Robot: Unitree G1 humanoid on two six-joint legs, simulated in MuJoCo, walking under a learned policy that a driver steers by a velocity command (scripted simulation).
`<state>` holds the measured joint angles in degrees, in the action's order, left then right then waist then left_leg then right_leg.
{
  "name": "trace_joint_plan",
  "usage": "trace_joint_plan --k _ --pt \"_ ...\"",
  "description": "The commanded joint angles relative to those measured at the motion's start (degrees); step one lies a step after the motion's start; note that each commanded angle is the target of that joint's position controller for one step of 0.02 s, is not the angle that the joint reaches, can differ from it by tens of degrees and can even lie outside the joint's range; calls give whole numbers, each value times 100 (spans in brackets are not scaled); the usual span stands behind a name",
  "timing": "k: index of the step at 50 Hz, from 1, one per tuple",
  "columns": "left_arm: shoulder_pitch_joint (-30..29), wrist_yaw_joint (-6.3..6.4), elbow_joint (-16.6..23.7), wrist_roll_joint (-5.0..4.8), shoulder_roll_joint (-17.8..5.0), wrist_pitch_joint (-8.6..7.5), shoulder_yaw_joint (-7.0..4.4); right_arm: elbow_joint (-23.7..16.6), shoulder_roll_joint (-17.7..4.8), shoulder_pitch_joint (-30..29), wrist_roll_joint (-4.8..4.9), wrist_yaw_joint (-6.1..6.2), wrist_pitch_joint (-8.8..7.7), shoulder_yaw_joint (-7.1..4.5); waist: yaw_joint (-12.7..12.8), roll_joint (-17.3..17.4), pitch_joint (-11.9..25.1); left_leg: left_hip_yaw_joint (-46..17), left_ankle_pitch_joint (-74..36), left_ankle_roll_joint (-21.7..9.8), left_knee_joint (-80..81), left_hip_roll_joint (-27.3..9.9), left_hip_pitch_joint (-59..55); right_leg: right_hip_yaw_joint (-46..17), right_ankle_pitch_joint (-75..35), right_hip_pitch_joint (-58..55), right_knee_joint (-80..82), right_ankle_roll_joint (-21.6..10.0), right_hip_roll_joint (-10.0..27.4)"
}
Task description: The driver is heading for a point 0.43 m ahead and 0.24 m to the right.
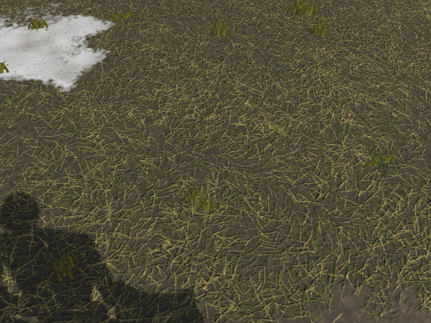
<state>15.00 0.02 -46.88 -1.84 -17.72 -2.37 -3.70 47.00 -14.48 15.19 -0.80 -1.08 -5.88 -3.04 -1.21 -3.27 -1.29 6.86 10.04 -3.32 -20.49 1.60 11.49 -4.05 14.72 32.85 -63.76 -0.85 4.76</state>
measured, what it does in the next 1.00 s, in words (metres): walks ahead, turning right: right foot, then left foot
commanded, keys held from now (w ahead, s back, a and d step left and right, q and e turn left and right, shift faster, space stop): w+e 0.46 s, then no key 0.54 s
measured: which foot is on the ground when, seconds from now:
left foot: down 0.00-0.36, up 0.38-0.78, down 0.80-1.00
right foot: up 0.00-0.32, down 0.34-0.82, up 0.84-1.00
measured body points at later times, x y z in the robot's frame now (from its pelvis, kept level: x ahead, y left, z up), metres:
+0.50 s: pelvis +0.27 -0.08 -0.01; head +0.30 -0.09 +0.44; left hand +0.46 +0.16 -0.11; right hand +0.32 -0.38 -0.12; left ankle +0.24 +0.10 -0.65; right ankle +0.29 -0.15 -0.74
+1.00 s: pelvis +0.45 -0.09 -0.01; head +0.48 -0.09 +0.44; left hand +0.65 +0.12 -0.14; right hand +0.50 -0.37 -0.13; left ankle +0.58 -0.03 -0.74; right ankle +0.36 -0.21 -0.72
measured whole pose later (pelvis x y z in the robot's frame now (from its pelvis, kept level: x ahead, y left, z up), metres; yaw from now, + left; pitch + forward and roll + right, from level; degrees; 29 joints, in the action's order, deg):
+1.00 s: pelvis +0.45 -0.09 -0.01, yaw -23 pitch +1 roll +0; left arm 11.7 1.7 -45.5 -0.2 -15.4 2.9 -2.9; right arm 46.6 -12.3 6.0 -1.3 -1.0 -1.6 -1.1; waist -0.2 -1.1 -2.5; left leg 1.1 5.6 -2.0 -27.4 1.2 22.6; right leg -4.0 28.5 18.5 -45.1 3.0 0.6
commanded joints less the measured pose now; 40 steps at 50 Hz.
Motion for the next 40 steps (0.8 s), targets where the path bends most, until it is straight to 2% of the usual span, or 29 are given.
trace_joint_plan --k 1,4,7,10,12,14,15,16,17,18,19,20,21,22,23,24,26,28,31,34,36,38,39,40 --pt "116 24 325 26 -244 58 -102 -223 -748 -205 -36 65 -142 -193 132 691 19 -957 -1158 -741 1293 -1622 -392 -357 -672 672 215 113 279" --pt "-219 -39 448 45 -161 23 -86 -124 -816 -174 -29 135 -93 -206 49 649 -92 -382 -1428 -639 1350 -1501 -578 -230 -1482 775 1126 141 224" --pt "-806 -149 666 75 -20 -5 -19 -27 -940 -16 10 185 -31 -233 -189 555 -274 22 -1536 -557 1380 -1512 -778 179 -1926 677 1989 73 179" --pt "-1301 -256 948 71 42 -8 25 126 -1045 283 75 202 91 -277 -372 490 -453 215 -1870 -548 1191 -1715 -1401 415 -1716 923 2487 -63 130" --pt "-1455 -330 1115 64 14 -4 16 179 -1109 339 128 206 192 -307 -352 533 -467 337 -2462 -493 908 -1826 -1776 609 -1315 929 2672 -194 32" --pt "-1281 -373 1198 61 -132 21 -61 140 -1263 200 169 240 273 -351 -119 733 -216 509 -4205 -374 305 -1838 -1942 922 -777 364 2725 -404 -274" --pt "-990 -374 1175 57 -257 44 -131 112 -1348 136 191 268 315 -378 88 865 12 563 -5130 -317 -207 -1827 -1977 1077 -475 -90 2681 -529 -485" --pt "-403 -356 1064 40 -463 61 -248 88 -1414 52 203 286 358 -396 440 899 337 615 -5607 -241 -1057 -1756 -1841 1157 -331 -852 2761 -689 -703" --pt "525 -276 836 41 -776 76 -433 50 -1378 -76 231 297 362 -370 963 732 796 721 -5102 -48 -2325 -1520 -1207 1041 -734 -2278 3247 -923 -883" --pt "1145 -135 688 38 -1302 145 -585 -70 -950 101 38 277 286 -227 1023 -257 1261 689 -1945 206 -4174 -1125 414 -526 -980 -3971 3302 -1284 105" --pt "750 -148 891 38 -1611 66 -583 -377 -392 430 15 183 83 -38 391 -1259 1906 -296 2340 492 -6046 195 2690 -3953 34 -5511 4219 -2480 1360" --pt "849 -195 942 66 -1089 -8 -428 -452 -922 -221 203 78 -144 -137 836 -384 2015 -1312 2170 339 -6242 -116 3291 -4051 316 -5486 4722 -2273 1413" --pt "675 -199 920 98 -855 -79 -358 -617 -991 -607 359 36 -245 -150 764 -164 1251 -1249 1684 194 -5933 -350 3496 -3208 42 -4826 4752 -2025 1230" --pt "308 -208 944 85 -721 -121 -312 -580 -901 -619 274 72 -275 -135 438 391 698 -1217 1265 183 -5344 -606 3256 -2525 -588 -3909 4779 -1810 950" --pt "-18 -186 1014 100 -524 -140 -253 -511 -972 -568 126 109 -239 -184 245 382 510 -1210 1030 236 -4844 -778 2891 -2050 -1128 -3298 4833 -1686 741" --pt "-249 -151 1126 181 -451 -143 -207 -457 -999 -418 99 105 -152 -210 74 233 375 -1187 887 316 -4696 -865 2529 -1743 -1954 -2818 4905 -1639 646" --pt "-325 -92 1132 190 -532 -160 -214 -408 -877 -225 28 126 -3 -205 -61 270 342 -1009 785 549 -4306 -837 2181 -1189 -3565 -2286 4893 -1624 543" --pt "-211 -11 1035 200 -670 -149 -242 -469 -683 -371 -16 162 76 -145 -44 183 316 -838 317 709 -3632 -706 2080 -639 -4501 -1986 4830 -1512 330" --pt "-69 81 913 145 -652 -43 -227 -558 -505 -840 5 127 79 -49 189 -60 451 -707 -966 715 -2243 -478 1683 -128 -4295 -1934 4672 -1136 -44" --pt "151 118 746 155 -622 27 -194 -637 -572 -1188 53 30 40 -47 412 -162 549 -786 -1740 628 -1458 -336 1459 -332 -3601 -2264 4545 -1010 119" --pt "122 116 670 178 -554 41 -162 -655 -691 -1231 20 -15 19 -86 399 -204 507 -896 -1500 488 -1182 -335 1500 -582 -3411 -2571 4288 -1000 324" --pt "18 115 602 175 -503 51 -140 -606 -833 -1053 -44 -38 -23 -148 251 -221 490 -912 -1215 287 -858 -306 1338 -819 -3326 -2787 3857 -914 421" --pt "-91 118 585 157 -448 58 -116 -506 -838 -775 -81 -34 -54 -165 57 -167 535 -836 -1636 162 -440 -266 921 -782 -3288 -2766 3496 -783 279" --pt "43 116 594 215 -361 36 -90 -474 -1043 -590 -150 3 -88 -205 53 128 768 -1110 -3547 -12 -386 -592 167 -646 -2928 -2564 2974 -532 -92"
